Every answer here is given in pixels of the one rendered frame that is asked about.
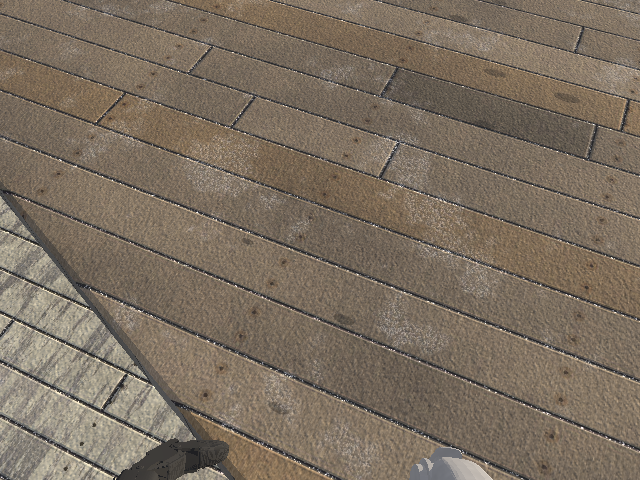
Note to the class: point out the robot right thigh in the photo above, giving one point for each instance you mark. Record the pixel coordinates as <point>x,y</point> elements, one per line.
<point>447,468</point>

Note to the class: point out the left robot hand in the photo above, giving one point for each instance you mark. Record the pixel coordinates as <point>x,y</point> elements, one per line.
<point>173,459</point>

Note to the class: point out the robot right shin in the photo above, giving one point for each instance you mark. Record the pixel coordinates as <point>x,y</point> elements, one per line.
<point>446,452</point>

